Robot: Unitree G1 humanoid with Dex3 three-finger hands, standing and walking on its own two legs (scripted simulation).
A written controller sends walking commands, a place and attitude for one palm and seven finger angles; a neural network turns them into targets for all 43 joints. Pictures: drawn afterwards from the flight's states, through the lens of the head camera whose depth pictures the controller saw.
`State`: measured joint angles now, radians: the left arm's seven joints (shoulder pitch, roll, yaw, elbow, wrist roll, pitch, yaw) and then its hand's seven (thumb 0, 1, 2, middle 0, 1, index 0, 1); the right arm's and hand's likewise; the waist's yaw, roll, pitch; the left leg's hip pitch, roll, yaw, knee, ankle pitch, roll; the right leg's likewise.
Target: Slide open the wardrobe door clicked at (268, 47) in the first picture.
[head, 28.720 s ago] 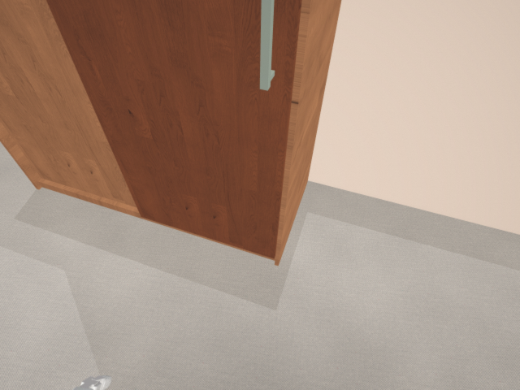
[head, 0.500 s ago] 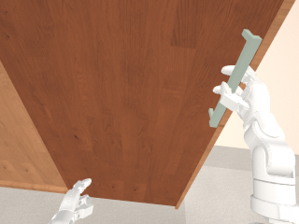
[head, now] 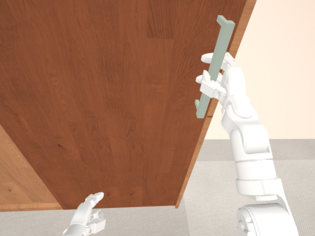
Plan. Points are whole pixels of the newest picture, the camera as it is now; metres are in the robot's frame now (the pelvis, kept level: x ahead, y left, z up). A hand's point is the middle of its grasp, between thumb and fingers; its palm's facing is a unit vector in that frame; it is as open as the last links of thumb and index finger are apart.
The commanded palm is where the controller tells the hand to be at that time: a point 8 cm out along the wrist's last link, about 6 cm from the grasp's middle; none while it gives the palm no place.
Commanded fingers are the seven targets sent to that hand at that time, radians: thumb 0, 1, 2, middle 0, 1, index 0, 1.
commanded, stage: tug the door sideways, standing still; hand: right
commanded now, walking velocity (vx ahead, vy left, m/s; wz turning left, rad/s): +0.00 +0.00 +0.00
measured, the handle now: (209, 73) +0.45 -0.12 +0.23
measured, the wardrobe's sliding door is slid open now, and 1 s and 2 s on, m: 0.00 0.00 0.18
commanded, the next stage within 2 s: step sideways, sliding the door along in 0.36 s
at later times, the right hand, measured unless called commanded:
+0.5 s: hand (204, 84) +0.39 -0.09 +0.24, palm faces +0.04 +1.00 -0.07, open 5.9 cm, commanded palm +0.37 -0.13 +0.24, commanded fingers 0.00 -0.90 -0.90 0.45 1.40 0.45 1.40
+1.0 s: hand (197, 84) +0.40 -0.08 +0.22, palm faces +0.21 +0.98 -0.07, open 6.2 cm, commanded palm +0.38 -0.06 +0.23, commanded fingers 0.00 -0.90 -0.90 0.45 1.40 0.45 1.40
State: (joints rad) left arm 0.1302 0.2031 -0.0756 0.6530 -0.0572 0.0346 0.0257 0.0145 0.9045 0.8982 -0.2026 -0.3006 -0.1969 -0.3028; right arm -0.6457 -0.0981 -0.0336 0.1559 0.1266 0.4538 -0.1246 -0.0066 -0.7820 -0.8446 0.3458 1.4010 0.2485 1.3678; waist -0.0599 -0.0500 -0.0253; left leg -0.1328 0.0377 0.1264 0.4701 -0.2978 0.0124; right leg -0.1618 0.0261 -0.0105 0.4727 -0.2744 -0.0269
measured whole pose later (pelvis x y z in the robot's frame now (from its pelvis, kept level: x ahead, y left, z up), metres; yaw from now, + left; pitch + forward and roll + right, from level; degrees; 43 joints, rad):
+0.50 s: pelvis -0.02 -0.01 +0.00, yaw +0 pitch -2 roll +0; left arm 0.18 0.22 -0.07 0.71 -0.06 -0.03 0.03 0.02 0.91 0.90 -0.20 -0.30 -0.20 -0.30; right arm -0.75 -0.13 0.00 0.38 0.15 0.32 -0.14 -0.01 -0.78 -0.84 0.35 1.40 0.24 1.38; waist -0.06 -0.04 -0.01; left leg -0.16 0.05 0.12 0.46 -0.26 0.01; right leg -0.18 0.03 -0.02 0.45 -0.23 -0.03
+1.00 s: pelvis +0.00 +0.08 -0.01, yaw -2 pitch -2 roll +0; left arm 0.09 0.22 0.05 0.64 -0.05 -0.02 0.02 0.02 0.91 0.90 -0.20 -0.30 -0.19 -0.30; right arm -0.66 -0.21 -0.07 0.06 0.08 -0.03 -0.14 -0.03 -0.77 -0.85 0.45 1.40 0.20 1.30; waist -0.11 -0.03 0.24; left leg -0.38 -0.03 0.05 0.95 -0.44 0.04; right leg -0.23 -0.06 -0.01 0.61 -0.33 0.03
